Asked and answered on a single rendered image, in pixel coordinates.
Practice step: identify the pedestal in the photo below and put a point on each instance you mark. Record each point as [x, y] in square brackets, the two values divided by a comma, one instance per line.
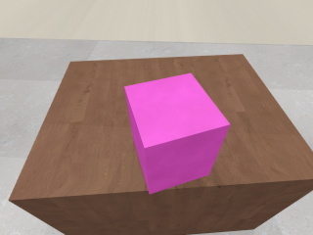
[83, 175]

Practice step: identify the carton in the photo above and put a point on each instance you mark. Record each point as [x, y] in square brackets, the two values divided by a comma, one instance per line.
[177, 130]

